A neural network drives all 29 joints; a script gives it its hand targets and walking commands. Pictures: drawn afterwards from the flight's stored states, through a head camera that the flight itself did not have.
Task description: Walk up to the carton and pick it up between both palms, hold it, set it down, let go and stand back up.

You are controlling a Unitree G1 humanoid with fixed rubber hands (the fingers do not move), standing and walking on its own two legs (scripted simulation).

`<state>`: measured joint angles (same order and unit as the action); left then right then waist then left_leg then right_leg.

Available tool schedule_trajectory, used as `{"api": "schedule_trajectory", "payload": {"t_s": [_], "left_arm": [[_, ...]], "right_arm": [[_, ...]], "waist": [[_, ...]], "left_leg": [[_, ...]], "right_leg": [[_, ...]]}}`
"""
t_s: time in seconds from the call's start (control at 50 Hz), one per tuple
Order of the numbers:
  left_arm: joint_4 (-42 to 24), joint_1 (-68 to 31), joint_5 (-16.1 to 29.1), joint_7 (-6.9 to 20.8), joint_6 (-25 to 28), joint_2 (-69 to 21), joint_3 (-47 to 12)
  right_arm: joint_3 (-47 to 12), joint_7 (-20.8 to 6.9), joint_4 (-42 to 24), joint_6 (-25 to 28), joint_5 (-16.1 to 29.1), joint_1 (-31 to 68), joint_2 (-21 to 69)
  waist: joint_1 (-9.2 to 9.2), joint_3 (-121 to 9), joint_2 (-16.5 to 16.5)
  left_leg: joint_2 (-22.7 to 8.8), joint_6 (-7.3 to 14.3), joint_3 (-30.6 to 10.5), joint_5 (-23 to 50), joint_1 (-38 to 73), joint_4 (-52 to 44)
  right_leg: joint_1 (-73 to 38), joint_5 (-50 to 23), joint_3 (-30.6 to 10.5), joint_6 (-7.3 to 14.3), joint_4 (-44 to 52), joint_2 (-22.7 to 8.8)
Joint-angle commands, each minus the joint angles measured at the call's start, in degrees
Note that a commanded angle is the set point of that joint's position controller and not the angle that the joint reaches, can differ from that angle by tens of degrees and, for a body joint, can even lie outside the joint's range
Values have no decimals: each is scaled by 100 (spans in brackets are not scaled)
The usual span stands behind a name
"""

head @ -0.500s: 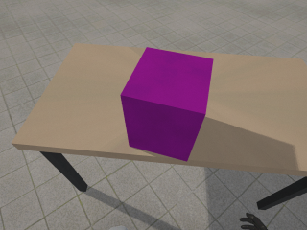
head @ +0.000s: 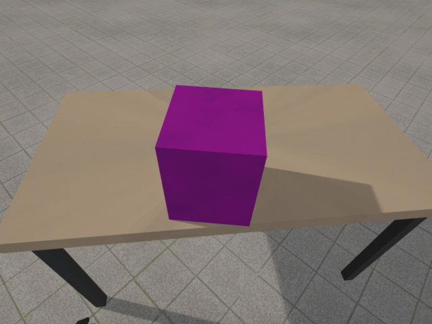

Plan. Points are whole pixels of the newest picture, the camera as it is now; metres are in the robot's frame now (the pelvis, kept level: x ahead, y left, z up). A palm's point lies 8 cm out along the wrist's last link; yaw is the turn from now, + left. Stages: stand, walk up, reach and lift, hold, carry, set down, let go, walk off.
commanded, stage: walk up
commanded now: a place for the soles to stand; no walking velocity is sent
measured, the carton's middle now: (213, 157) +0.49 -0.01 +0.02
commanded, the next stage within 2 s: reach and lift in 1.36 s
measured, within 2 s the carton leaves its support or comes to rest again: neither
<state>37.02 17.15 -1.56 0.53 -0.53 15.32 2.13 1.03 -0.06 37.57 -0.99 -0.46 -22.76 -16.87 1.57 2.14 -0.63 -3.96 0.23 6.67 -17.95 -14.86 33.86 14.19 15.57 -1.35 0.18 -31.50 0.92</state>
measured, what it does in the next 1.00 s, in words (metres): stands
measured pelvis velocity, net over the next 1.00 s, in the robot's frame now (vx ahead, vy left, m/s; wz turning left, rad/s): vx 0.01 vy -0.02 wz -0.07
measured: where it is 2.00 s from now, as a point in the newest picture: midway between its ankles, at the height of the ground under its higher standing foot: outside the picture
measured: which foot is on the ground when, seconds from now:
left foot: down 0.00-1.00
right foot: down 0.00-1.00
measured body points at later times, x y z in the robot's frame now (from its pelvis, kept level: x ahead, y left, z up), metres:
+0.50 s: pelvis +0.02 -0.01 +0.00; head +0.02 -0.01 +0.45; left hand +0.13 +0.25 -0.11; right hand +0.11 -0.28 -0.10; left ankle +0.01 +0.11 -0.73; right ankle +0.01 -0.13 -0.73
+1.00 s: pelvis +0.01 -0.02 +0.00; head +0.02 -0.02 +0.45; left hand +0.13 +0.24 -0.11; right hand +0.07 -0.30 -0.10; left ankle +0.01 +0.11 -0.73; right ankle +0.01 -0.13 -0.73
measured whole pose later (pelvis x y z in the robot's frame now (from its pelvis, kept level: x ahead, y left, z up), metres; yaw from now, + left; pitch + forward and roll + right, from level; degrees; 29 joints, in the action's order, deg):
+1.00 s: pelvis +0.01 -0.02 +0.00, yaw -4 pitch -1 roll +1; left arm 39.3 16.4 -0.3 1.0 -1.0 16.6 0.5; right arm 0.3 0.4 36.7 -0.4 -1.2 -20.9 -18.0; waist 0.2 1.8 0.6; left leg -5.4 -1.1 10.4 -17.0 -12.0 30.8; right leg 14.9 16.4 -4.9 1.1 -32.5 2.7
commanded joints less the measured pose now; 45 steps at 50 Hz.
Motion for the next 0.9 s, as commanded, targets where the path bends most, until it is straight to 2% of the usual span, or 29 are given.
{"api": "schedule_trajectory", "payload": {"t_s": [0.0, 0.06, 0.14, 0.22, 0.7, 0.72, 0.74, 0.88], "left_arm": [[-308, -55, 142, -3, 103, 618, 104], [-243, 52, 99, 15, 103, 659, 106], [-228, 28, 86, 9, 139, 719, 89], [-195, 17, 106, -1, 139, 734, 59], [-210, 20, 117, 4, 113, 799, 13], [-215, -72, 140, 6, 84, 878, 33], [-203, -94, 119, 17, 78, 834, 32], [-172, -61, 124, 19, 63, 861, 50]], "right_arm": [[218, 6, -535, 210, -99, -15, -704], [204, 20, -482, 279, -87, -208, -774], [163, 25, -521, 284, -70, -158, -725], [142, 23, -560, 251, -69, -118, -694], [127, 42, -526, 187, -70, 53, -748], [148, 54, -565, 195, -66, 100, -799], [158, 61, -534, 192, -76, 52, -832], [157, 75, -490, 159, -78, 18, -819]], "waist": [[-114, 303, 489], [-126, 201, 309], [-127, -96, 239], [-116, -224, 119], [-143, -145, 169], [-138, -71, 234], [-151, -42, 133], [-130, -233, 160]], "left_leg": [[-160, 114, -598, -15, 288, -758], [-400, 235, -785, -158, 30, -1013], [-371, 237, -603, 314, 207, -905], [-354, 238, -490, 715, 462, -781], [-404, 213, -277, 603, 580, -755], [-493, 221, -344, 821, 576, -808], [-527, 210, -332, 913, 516, -792], [-506, 216, -227, 505, 588, -767]], "right_leg": [[766, 386, -805, 388, 862, -605], [356, -217, -616, 310, 495, -463], [152, -774, -667, 319, 392, -499], [202, -1022, -662, 311, 356, -498], [306, -1103, -816, 315, 432, -354], [351, -1358, -786, 327, 366, -340], [296, -1494, -772, 289, 333, -326], [248, -1218, -888, 306, 346, -284]]}}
